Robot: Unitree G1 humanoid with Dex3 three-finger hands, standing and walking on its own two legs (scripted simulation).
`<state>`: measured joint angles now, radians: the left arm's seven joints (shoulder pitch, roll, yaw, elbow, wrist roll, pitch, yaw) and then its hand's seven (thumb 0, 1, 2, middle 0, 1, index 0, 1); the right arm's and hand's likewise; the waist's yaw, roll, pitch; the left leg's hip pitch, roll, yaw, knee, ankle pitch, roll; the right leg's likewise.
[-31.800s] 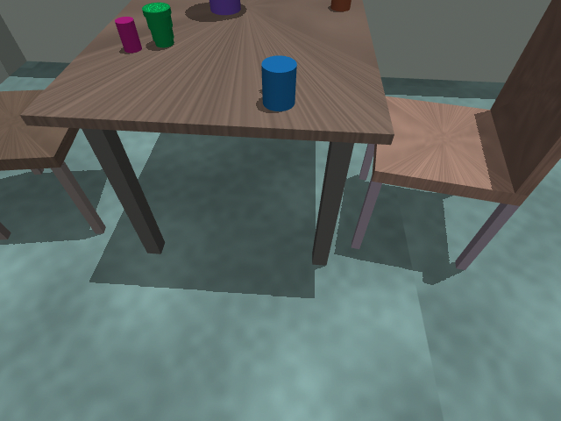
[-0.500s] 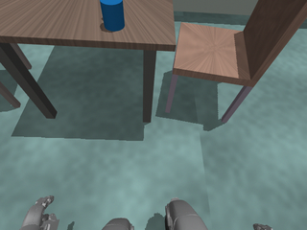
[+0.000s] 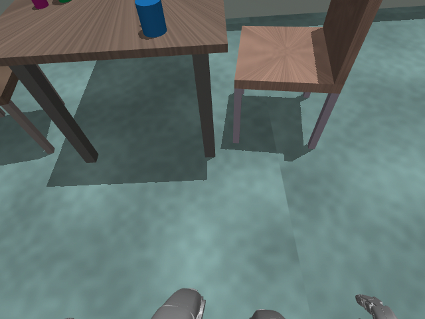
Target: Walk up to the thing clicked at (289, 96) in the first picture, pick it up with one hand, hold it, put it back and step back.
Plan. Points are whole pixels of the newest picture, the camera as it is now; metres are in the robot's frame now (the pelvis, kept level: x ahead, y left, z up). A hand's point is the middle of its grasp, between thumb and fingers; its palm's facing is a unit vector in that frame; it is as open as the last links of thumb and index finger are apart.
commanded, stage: step back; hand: left
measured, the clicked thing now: (148, 14) +1.00 +0.26 +0.05
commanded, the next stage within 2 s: stand in 1.32 s
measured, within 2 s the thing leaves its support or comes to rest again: neither
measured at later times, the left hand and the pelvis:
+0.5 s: hand out of the picture -0.08 +0.26 -0.16, palm faces +0.01 -0.94 -0.35, open 7.4 cm; pelvis -0.13 +0.00 -0.01, yaw +1 degrees
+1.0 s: hand out of the picture -0.04 +0.27 -0.14, palm faces -0.01 -0.93 -0.37, open 7.4 cm; pelvis -0.11 +0.01 +0.00, yaw +0 degrees
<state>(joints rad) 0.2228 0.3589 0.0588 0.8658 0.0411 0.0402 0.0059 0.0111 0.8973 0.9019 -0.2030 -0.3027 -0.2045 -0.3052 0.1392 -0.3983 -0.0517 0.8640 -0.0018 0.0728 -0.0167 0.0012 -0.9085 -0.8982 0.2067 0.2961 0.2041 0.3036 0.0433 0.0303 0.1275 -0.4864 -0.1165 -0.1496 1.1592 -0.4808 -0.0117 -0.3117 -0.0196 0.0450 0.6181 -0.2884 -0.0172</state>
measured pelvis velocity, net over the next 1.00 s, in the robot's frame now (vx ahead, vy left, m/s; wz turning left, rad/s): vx -0.11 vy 0.01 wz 0.01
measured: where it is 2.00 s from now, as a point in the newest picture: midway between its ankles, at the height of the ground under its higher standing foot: outside the picture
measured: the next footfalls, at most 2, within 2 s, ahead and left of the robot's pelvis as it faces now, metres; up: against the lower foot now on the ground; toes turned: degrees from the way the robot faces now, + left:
left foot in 0.16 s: -0.07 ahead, +0.13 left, +0.00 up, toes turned +2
right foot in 0.44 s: -0.10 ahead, -0.12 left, +0.00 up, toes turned +1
